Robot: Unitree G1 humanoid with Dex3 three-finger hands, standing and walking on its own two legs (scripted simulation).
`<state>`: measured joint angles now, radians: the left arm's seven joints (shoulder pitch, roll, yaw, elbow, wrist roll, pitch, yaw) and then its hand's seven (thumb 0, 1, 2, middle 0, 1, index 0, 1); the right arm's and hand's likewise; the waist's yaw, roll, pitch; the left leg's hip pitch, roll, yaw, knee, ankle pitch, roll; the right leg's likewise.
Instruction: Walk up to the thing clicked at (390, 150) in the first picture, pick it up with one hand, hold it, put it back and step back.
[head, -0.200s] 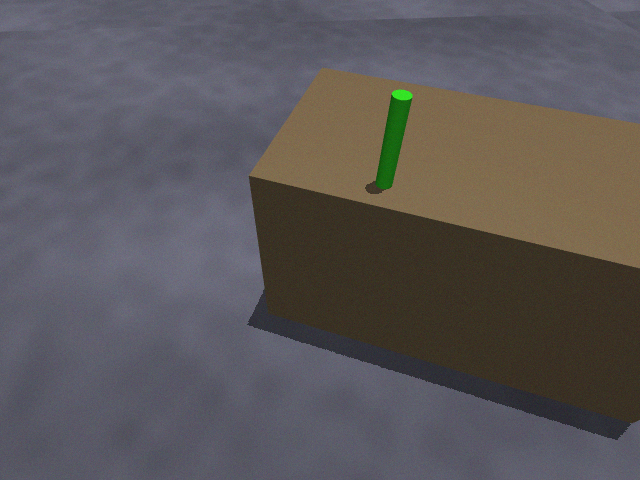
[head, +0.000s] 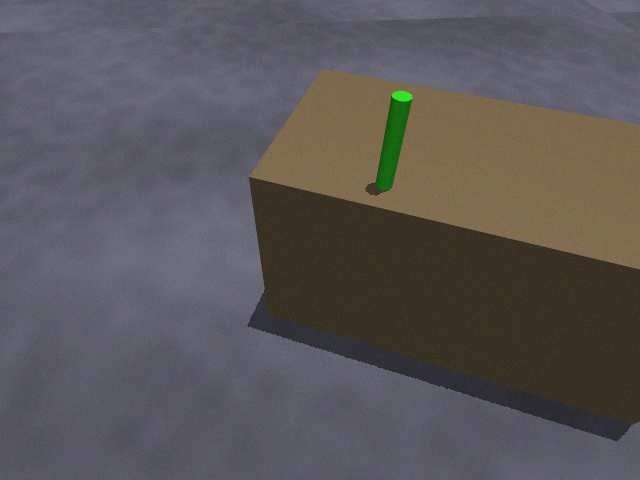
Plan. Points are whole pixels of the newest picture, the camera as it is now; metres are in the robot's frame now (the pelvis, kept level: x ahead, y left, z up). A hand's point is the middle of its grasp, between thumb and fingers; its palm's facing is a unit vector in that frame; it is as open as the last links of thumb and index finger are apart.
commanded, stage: stand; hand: left
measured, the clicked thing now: (392, 145) +0.76 -0.16 -0.02
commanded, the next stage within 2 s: walk up in 0.92 s
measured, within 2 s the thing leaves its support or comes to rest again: neither
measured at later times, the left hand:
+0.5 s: hand out of the picture +0.08 +0.25 -0.16, palm faces -0.03 -0.94 -0.33, open 7.4 cm
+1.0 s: hand out of the picture +0.08 +0.26 -0.16, palm faces -0.07 -0.94 -0.34, open 7.4 cm
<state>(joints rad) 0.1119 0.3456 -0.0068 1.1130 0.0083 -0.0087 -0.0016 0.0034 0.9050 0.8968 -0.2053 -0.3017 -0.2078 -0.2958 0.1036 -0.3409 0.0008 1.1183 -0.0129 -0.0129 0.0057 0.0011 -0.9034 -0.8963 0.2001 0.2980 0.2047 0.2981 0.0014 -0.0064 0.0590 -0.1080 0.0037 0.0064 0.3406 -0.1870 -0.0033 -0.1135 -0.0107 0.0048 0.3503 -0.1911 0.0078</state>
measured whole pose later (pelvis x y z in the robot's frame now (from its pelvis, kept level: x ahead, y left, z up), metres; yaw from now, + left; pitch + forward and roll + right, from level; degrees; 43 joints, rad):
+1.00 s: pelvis +0.01 -0.01 +0.00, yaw -3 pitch -2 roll +1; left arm 0.17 0.38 0.05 1.05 0.05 0.03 -0.05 0.00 0.90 0.90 -0.21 -0.30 -0.21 -0.30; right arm 0.14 -0.34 -0.04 1.06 -0.03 -0.05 0.01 0.00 -0.90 -0.90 0.20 0.30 0.21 0.30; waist 0.02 -0.03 0.05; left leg -0.10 0.01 0.06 0.37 -0.24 0.01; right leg -0.23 -0.01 0.04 0.62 -0.37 -0.01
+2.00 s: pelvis +0.25 -0.22 -0.03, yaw -20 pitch -3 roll +1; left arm 0.18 0.43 0.06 0.84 0.01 -0.02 -0.04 0.00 0.91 0.90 -0.20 -0.30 -0.20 -0.30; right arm 0.37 -0.43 -0.05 0.84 -0.02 -0.05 0.00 0.00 -0.90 -0.90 0.20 0.30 0.21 0.30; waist -0.05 -0.01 0.15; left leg -0.16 0.14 0.13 0.69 -0.45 -0.03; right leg -0.42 -0.02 0.02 0.62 -0.16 -0.01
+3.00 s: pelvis +0.26 -0.20 -0.01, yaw -21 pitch -3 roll +0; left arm 0.17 0.37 0.00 1.05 0.01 -0.03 0.00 0.01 0.90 0.90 -0.21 -0.30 -0.21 -0.30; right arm 0.13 -0.35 -0.01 1.02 -0.02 0.00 0.04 0.00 -0.90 -0.90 0.20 0.30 0.21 0.30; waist 0.01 0.02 0.05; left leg -0.24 0.01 0.05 0.55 -0.26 0.02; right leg -0.19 -0.02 0.02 0.55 -0.31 0.02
